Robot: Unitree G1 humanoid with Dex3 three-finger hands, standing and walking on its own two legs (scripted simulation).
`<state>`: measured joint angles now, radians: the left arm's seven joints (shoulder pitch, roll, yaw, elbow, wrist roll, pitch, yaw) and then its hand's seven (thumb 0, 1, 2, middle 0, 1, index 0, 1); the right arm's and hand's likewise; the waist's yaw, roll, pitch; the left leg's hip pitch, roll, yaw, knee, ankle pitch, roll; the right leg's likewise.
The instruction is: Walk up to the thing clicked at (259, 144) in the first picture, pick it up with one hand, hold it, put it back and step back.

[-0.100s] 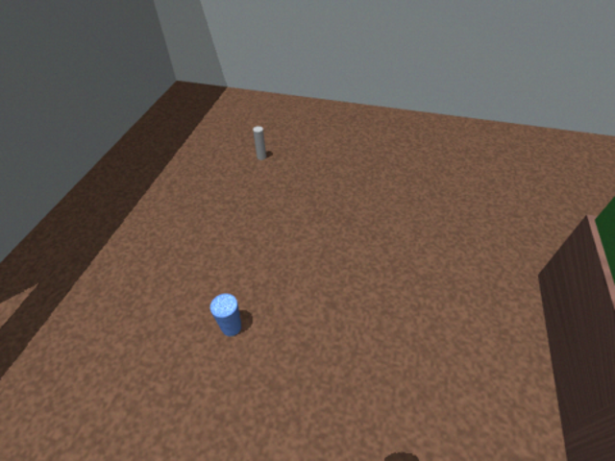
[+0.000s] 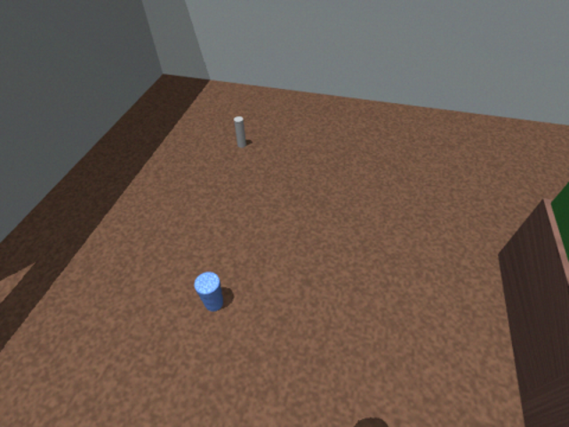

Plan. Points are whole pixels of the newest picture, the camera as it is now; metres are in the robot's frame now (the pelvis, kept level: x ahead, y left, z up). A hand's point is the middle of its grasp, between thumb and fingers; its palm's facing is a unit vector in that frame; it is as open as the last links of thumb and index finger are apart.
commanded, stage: stand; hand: left
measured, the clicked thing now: (240, 132) +1.66 +0.25 -0.70
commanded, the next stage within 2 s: walk up in 1.02 s
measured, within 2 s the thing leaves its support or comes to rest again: neither
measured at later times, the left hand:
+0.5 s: hand out of the picture +0.08 +0.25 -0.15, palm faces -0.02 -0.94 -0.34, open 7.4 cm
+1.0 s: hand out of the picture +0.09 +0.25 -0.15, palm faces -0.02 -0.94 -0.34, open 7.4 cm
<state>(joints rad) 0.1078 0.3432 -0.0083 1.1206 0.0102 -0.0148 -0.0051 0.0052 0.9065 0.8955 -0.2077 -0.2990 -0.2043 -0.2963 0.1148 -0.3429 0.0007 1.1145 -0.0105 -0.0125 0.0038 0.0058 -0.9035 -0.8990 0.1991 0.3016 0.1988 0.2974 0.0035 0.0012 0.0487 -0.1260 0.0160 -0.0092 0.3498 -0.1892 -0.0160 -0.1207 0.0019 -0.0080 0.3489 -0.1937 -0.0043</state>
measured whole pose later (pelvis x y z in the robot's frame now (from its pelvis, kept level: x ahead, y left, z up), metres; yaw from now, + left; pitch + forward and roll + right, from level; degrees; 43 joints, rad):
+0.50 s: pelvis +0.01 +0.00 +0.00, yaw +0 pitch -2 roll +0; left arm 0.11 0.34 -0.01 1.12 0.01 -0.01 0.00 0.01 0.91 0.90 -0.21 -0.30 -0.20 -0.30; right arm 0.11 -0.35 0.00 1.11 -0.01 -0.01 0.00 0.01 -0.90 -0.90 0.20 0.30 0.20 0.30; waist 0.01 0.01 0.05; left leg -0.10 0.02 -0.01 0.33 -0.19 -0.02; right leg -0.10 0.00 -0.01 0.33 -0.20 0.00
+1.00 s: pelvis +0.01 +0.00 +0.00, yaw +0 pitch -2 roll +0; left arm 0.11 0.34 -0.01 1.12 0.01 -0.01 0.00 0.01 0.91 0.90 -0.21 -0.30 -0.20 -0.30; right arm 0.12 -0.35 0.00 1.12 -0.01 -0.01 0.00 0.01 -0.90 -0.90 0.20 0.30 0.20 0.30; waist 0.00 0.00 0.04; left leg -0.09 0.02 -0.01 0.32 -0.19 -0.02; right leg -0.09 0.00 -0.01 0.32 -0.20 -0.01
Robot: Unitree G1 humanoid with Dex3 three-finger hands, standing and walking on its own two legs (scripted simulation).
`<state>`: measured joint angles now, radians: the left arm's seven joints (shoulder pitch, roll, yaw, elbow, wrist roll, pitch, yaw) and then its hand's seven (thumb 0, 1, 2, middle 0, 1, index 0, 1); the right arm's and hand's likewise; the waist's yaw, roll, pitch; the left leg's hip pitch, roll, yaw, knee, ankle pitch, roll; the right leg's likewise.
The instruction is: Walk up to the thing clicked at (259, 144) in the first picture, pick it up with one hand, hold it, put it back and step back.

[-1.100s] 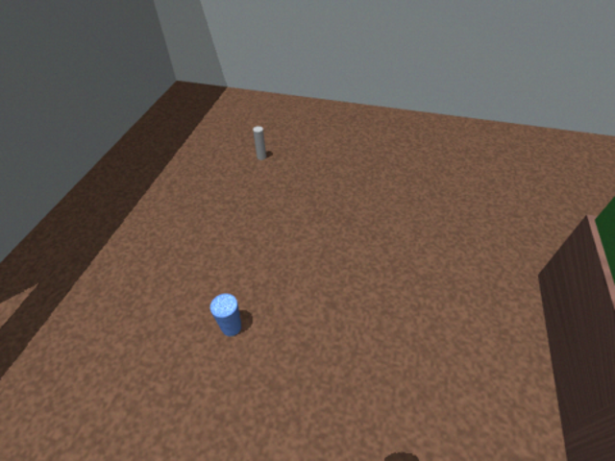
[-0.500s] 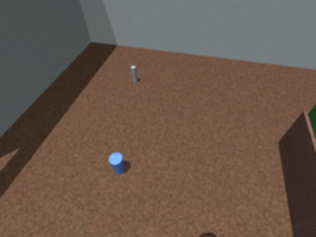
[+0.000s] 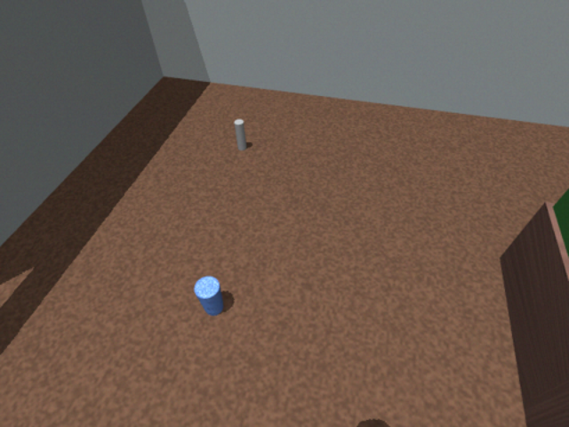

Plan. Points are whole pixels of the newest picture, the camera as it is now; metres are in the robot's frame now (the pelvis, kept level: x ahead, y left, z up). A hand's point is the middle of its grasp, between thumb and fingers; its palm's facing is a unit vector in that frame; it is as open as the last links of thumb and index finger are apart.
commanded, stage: stand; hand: left
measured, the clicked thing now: (240, 135) +1.65 +0.25 -0.70
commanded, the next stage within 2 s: walk up in 0.02 s
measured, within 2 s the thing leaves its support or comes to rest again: neither
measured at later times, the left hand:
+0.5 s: hand out of the picture +0.15 +0.35 -0.17, palm faces -0.01 -0.94 -0.35, open 7.4 cm
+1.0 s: hand (166, 240) +0.51 +0.27 -0.13, palm faces -0.03 -0.93 -0.36, open 7.4 cm
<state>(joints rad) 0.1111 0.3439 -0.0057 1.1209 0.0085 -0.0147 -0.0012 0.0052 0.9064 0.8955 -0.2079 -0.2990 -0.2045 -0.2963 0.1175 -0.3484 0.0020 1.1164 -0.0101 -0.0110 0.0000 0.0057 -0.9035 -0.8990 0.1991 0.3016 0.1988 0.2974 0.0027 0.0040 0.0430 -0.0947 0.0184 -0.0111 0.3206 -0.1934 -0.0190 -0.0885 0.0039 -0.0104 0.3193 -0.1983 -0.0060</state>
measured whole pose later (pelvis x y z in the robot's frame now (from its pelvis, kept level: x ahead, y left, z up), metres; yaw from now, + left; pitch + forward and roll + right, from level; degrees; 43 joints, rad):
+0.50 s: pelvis +0.13 +0.06 -0.01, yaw +1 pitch -3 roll +0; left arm 0.30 0.47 0.05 1.00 0.01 -0.03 -0.06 0.01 0.91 0.90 -0.21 -0.30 -0.20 -0.30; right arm 0.25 -0.40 -0.08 0.92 -0.02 -0.09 0.06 0.00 -0.90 -0.90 0.20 0.30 0.20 0.30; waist 0.01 -0.06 0.05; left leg -0.21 0.03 0.09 0.53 -0.27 0.02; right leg -0.35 -0.01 0.07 1.07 -0.39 -0.05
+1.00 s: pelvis +0.38 +0.02 -0.02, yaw +0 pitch -4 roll +0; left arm 0.18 0.36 0.04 0.85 0.00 -0.08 -0.07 0.00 0.91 0.90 -0.21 -0.30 -0.21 -0.30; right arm 0.32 -0.42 -0.06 0.90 0.00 -0.05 0.05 0.01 -0.90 -0.90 0.20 0.30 0.20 0.30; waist -0.01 0.05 0.08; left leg -0.38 0.07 -0.01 1.15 -0.31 0.03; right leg -0.27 -0.02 -0.07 0.53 -0.20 -0.05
